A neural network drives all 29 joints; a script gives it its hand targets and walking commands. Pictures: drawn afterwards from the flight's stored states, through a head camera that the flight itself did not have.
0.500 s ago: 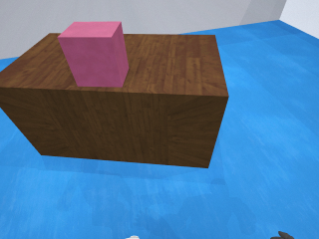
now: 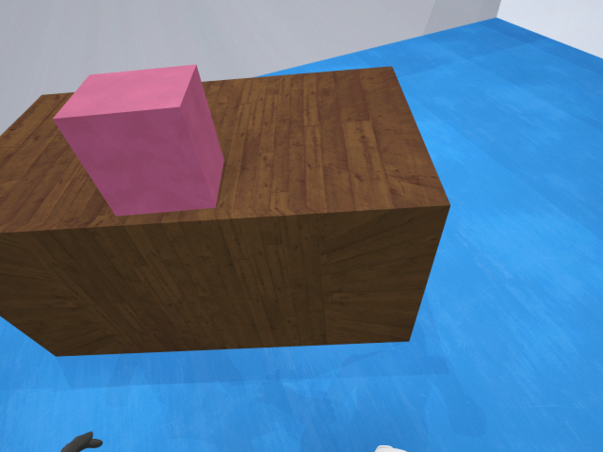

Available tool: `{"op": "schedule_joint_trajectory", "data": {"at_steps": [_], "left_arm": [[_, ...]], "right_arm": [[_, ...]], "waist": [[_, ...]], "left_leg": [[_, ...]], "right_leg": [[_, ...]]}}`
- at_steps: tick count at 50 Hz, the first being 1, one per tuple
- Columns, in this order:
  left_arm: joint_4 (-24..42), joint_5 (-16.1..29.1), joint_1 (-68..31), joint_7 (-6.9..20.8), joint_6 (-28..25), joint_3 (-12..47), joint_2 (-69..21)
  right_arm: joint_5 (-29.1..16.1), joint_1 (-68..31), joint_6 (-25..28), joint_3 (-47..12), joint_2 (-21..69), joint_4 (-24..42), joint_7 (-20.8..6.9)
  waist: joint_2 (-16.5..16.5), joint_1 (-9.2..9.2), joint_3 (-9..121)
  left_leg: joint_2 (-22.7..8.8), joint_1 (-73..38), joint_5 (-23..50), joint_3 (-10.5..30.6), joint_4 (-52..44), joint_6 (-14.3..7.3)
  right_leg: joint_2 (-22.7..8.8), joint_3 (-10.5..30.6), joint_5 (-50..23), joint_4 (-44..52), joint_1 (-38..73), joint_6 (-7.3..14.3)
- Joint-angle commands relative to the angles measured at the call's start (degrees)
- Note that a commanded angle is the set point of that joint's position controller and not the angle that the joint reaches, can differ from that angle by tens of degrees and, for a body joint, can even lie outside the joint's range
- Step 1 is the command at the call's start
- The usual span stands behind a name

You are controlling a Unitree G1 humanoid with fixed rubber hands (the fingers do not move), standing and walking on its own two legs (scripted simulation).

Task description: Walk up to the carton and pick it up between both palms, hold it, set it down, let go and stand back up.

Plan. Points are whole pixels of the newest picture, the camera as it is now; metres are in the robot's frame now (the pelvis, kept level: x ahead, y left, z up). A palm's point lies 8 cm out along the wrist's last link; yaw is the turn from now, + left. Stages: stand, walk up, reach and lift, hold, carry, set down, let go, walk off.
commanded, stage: walk up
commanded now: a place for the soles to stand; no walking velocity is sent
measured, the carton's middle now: (154, 143) +0.74 +0.33 +0.04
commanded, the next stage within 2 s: none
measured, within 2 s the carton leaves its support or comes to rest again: neither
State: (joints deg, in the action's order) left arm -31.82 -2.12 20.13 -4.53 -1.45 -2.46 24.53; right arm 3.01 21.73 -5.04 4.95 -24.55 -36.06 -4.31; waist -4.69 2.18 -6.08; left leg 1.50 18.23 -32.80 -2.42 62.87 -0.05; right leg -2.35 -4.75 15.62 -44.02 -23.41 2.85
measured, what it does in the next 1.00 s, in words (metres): steps to the left: left foot, then right foot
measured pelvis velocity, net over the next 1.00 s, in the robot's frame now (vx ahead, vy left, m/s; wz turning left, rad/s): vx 0.17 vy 0.26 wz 0.04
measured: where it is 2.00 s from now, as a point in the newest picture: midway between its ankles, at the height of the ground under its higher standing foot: outside the picture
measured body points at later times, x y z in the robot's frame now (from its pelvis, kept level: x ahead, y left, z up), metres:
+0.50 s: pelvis +0.11 +0.14 +0.00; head +0.10 +0.14 +0.45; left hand +0.20 +0.48 -0.08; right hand +0.23 -0.16 -0.08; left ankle +0.15 +0.29 -0.70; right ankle +0.14 +0.02 -0.66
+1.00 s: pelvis +0.17 +0.26 +0.01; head +0.18 +0.21 +0.45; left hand +0.24 +0.60 -0.02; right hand +0.30 -0.05 -0.12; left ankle +0.20 +0.45 -0.69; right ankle +0.22 +0.09 -0.70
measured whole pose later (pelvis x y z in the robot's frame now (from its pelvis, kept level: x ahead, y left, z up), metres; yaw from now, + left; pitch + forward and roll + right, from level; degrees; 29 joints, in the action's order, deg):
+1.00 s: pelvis +0.17 +0.26 +0.01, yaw +2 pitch -5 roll +2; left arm -28.4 -2.2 23.3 -3.0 -0.6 -2.0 26.4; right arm 0.4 17.1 -5.6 4.6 -25.9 -36.1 -4.9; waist -5.4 -2.0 -6.4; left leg -4.2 20.9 -21.4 3.1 47.7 0.5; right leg -9.7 -2.9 19.7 -43.9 -19.5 -1.5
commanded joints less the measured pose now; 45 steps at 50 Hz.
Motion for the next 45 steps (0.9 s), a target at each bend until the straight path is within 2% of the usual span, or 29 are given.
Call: {"op": "schedule_joint_trajectory", "data": {"at_steps": [1, 3, 6, 9, 10, 11, 14, 15, 16, 17, 18, 19, 20, 21, 22, 23, 24, 26, 27, 28, 29, 30, 31, 32, 33, 36, 40, 42, 45], "left_arm": [[5.1, -1.1, 6.4, -2.6, -2.0, -6.2, 16.2], [6.4, -0.5, 2.3, -1.8, -3.0, -6.3, 17.7], [7.1, -1.5, 4.6, -1.6, -3.4, -6.8, 17.7], [8.2, -1.3, 3.4, -1.4, -3.3, -6.6, 17.9], [7.3, -1.2, 6.3, -1.3, -2.8, -7.1, 18.4], [7.6, -1.6, 3.4, -1.1, -2.9, -7.1, 18.5], [8.7, -0.5, 0.4, -1.1, -1.8, -6.9, 18.9], [8.8, -0.6, -0.4, -0.7, -1.1, -6.1, 18.2], [8.0, -0.5, 2.1, -0.3, -0.6, -4.9, 14.6], [8.8, 0.7, 3.9, -0.1, -0.3, -3.4, 9.9], [11.6, 2.7, -1.4, -0.5, -0.2, -3.0, 10.9], [11.6, 2.3, -0.8, -1.3, -0.1, -4.4, 14.2], [9.7, 2.4, -0.5, -1.7, -0.2, -5.2, 17.2], [6.3, 2.5, 1.7, -1.4, -0.6, -5.1, 16.8], [3.4, 2.0, 4.5, -0.8, -0.6, -4.5, 15.1], [2.7, 2.4, 3.9, -0.9, -0.6, -4.3, 14.7], [1.6, 2.1, 5.3, -0.9, -0.3, -4.6, 15.7], [0.6, 1.9, 6.4, -0.9, -0.7, -4.2, 12.9], [0.4, 1.4, 7.8, -1.4, -1.0, -4.4, 12.7], [-0.5, 1.4, 10.1, -1.8, -1.2, -4.7, 12.1], [-1.3, 0.9, 13.2, -1.8, -1.4, -5.2, 13.1], [-1.8, 0.3, 14.0, -2.1, -1.4, -5.8, 16.0], [2.1, -1.1, 13.7, -2.5, -1.4, -7.0, 20.0], [3.6, -1.2, 10.1, -3.3, -1.5, -6.9, 21.1], [4.3, -1.2, 9.2, -3.6, -1.9, -6.8, 20.0], [5.5, -0.3, 3.5, -3.2, -2.5, -5.4, 17.7], [6.8, -0.8, 3.7, -2.2, -3.3, -5.2, 16.3], [8.1, -0.5, 1.6, -1.1, -2.7, -5.2, 15.3], [9.1, -1.0, -0.8, 0.2, -1.5, -6.0, 17.5]], "right_arm": [[-0.2, -3.8, 1.6, 5.6, -13.1, 11.3, 0.5], [-0.9, -0.8, 1.3, 5.0, -10.9, 10.4, -0.6], [-1.3, -2.9, 0.9, 3.8, -7.6, 11.1, -1.8], [-1.0, -5.5, 1.2, 3.5, -7.5, 12.3, -1.8], [-1.2, -7.5, 1.2, 3.1, -7.2, 12.9, -2.3], [-0.9, -6.0, 1.1, 3.2, -6.7, 12.1, -2.5], [-1.5, -4.0, 1.3, 5.0, -9.2, 10.4, -2.2], [-2.2, 0.2, 1.8, 5.4, -10.4, 8.5, -1.6], [-2.1, 5.3, 2.6, 6.6, -12.6, 6.6, -1.0], [-1.1, 7.1, 3.3, 7.4, -17.5, 6.7, -0.5], [-1.4, 4.9, 4.3, 6.8, -21.0, 8.4, 0.3], [-2.7, -0.5, 4.0, 7.3, -20.6, 9.8, 0.1], [-2.8, -1.6, 3.5, 7.0, -18.6, 9.7, 0.8], [-2.4, -2.2, 3.3, 6.9, -17.1, 8.6, 1.3], [-1.7, -4.7, 3.0, 5.9, -15.9, 8.9, 1.6], [-1.6, -7.4, 2.4, 5.1, -13.4, 9.9, 2.0], [-1.3, -7.8, 1.8, 4.6, -12.7, 9.4, 1.5], [-0.4, -6.0, 2.1, 4.4, -12.4, 9.9, 1.8], [-0.3, -7.8, 1.9, 4.2, -12.1, 10.7, 1.6], [-0.8, -12.0, 1.6, 3.2, -10.5, 11.4, 1.4], [-0.1, -11.9, 1.6, 2.2, -8.6, 11.8, 1.1], [-0.1, -9.3, 1.2, 1.9, -6.8, 11.0, 0.8], [0.1, -4.5, 1.5, 1.6, -6.8, 12.2, 1.1], [0.3, -4.5, 0.2, 3.3, -11.8, 11.7, 1.4], [0.5, -7.7, -0.9, 4.5, -14.1, 12.7, 1.0], [-0.4, -5.2, -0.6, 5.0, -11.8, 10.4, 0.1], [-1.0, -1.8, -0.4, 4.1, -9.3, 9.0, -0.1], [-1.9, -1.0, -0.2, 3.5, -9.7, 7.3, -0.1], [-2.6, -7.0, 0.3, 2.3, -9.1, 7.8, -0.1]], "waist": [[7.5, -3.65, 3.4], [11.6, -0.79, 4.0], [18.5, -2.67, 2.6], [15.1, -2.02, 1.5], [16.7, -4.58, 1.7], [19.5, -2.57, 2.0], [14.7, -0.16, 1.6], [11.0, 2.54, 4.1], [1.0, 5.17, 6.0], [-14.2, 6.83, 4.6], [-20.4, 6.86, 2.8], [-13.7, 3.47, -1.1], [-11.4, 3.30, -1.2], [-8.2, 2.58, -0.9], [-11.6, 1.13, 0.6], [-12.0, 0.19, -0.6], [-11.1, -0.11, 0.2], [-9.1, 0.27, 1.8], [-8.2, -1.35, 1.9], [-6.5, -4.77, 0.8], [-3.2, -5.19, 4.0], [7.9, -6.63, 4.3], [14.7, -5.10, 9.5], [6.6, -4.69, 5.7], [5.6, -4.95, 2.9], [7.3, -1.95, 1.1], [14.1, -1.40, 2.6], [19.2, -2.01, 1.2], [20.5, -3.62, -0.3]], "left_leg": [[-5.5, 23.3, 2.6, 10.8, 13.4, 1.2], [-5.5, 14.5, 8.4, 9.6, 12.1, 0.2], [-6.5, 16.7, 11.7, 5.5, 7.6, 1.1], [-9.0, 14.0, 13.6, 4.8, -3.6, 0.3], [-7.5, 12.6, 9.3, 2.8, -9.3, 0.3], [-8.6, 8.6, 13.0, 3.8, -11.5, -0.4], [-6.3, -8.4, 16.9, -0.5, -19.1, -1.5], [-3.3, -14.8, 12.8, -2.5, -21.6, -1.5], [-3.8, -19.2, 11.2, 1.0, -26.4, -2.7], [-12.1, -17.1, 2.9, 15.8, -36.1, -5.7], [-20.8, -10.8, 3.2, 37.5, -48.2, -9.9], [-24.9, -6.3, -3.2, 44.5, -49.9, -16.1], [-22.7, -5.2, 0.5, 34.7, -45.8, -16.7], [-19.7, -6.5, 9.1, 28.3, -42.2, -14.6], [-17.8, -5.1, 13.9, 17.5, -38.5, -13.8], [-16.1, -3.6, 23.1, 16.9, -37.2, -13.8], [-15.1, -0.4, 22.5, 14.7, -36.2, -12.1], [-15.5, -0.8, 23.9, 13.3, -35.9, -12.2], [-16.8, 3.4, 22.2, 15.7, -34.8, -11.2], [-14.7, 12.5, 19.4, 9.8, -29.9, -10.2], [-13.3, 15.2, 11.5, 7.6, -26.2, -7.6], [-6.7, 22.5, 1.6, 2.5, -15.4, -3.5], [-2.8, 23.3, -3.9, 2.9, -0.9, -0.7], [-4.0, 22.3, -1.4, 8.1, 3.0, -0.9], [-3.5, 22.2, -1.6, 9.0, 6.0, -1.2], [-5.7, 16.9, 4.8, 10.9, 6.0, -0.9], [-4.4, 14.2, 7.7, 10.3, 4.5, 0.2], [-3.7, 11.6, 10.6, 8.1, 4.3, 1.2], [-4.5, 6.3, 9.3, 3.6, -11.6, 0.9]], "right_leg": [[-21.2, 29.0, 12.2, 23.2, 17.5, 13.9], [-16.2, 18.8, 4.9, 22.0, 6.9, 10.6], [-14.7, 14.1, 6.3, 22.1, 6.6, 11.3], [-14.7, 11.5, 5.9, 20.6, 4.9, 9.2], [-13.5, 9.7, 11.8, 19.8, 6.9, 8.6], [-14.3, 9.9, 12.9, 21.5, 3.8, 8.1], [-12.8, 6.3, 23.5, 16.7, -9.3, 5.9], [-8.8, 2.5, 23.1, 5.8, -10.2, 4.8], [-6.8, -0.9, 22.8, -10.4, -12.6, 2.2], [-1.6, -1.5, 23.6, -23.7, -16.8, -0.7], [3.2, 5.7, 24.4, -27.9, -22.6, -1.8], [0.9, 9.7, 21.7, -31.6, -21.2, -0.9], [-1.5, 10.0, 18.3, -31.5, -18.6, -1.9], [-2.1, 9.2, 15.6, -29.6, -17.2, -1.1], [-3.7, 7.0, 15.5, -22.9, -11.6, -0.4], [-2.3, 4.7, 13.9, -19.7, -11.7, -1.0], [-2.3, 4.4, 14.3, -16.0, -6.3, -1.4], [-0.9, 1.2, 13.6, -8.7, -1.6, -0.7], [-0.2, 1.1, 9.4, -4.2, 3.3, -0.4], [0.5, -0.7, -0.9, 2.0, 14.3, -0.4], [-1.3, 3.8, -3.9, 7.4, 20.0, -0.7], [-8.0, 17.8, 6.5, 14.2, 24.7, 1.8], [-23.3, 43.4, 21.4, 25.3, 22.7, 6.6], [-26.0, 45.3, 31.9, 28.5, 17.7, 8.1], [-25.1, 43.1, 30.8, 29.0, 14.9, 11.3], [-19.5, 26.8, 19.9, 24.1, 7.3, 9.4], [-15.7, 16.5, 5.6, 21.1, 5.4, 7.9], [-13.7, 14.5, 11.7, 23.8, 2.5, 8.2], [-11.5, 8.4, 17.5, 22.0, 0.3, 6.0]]}}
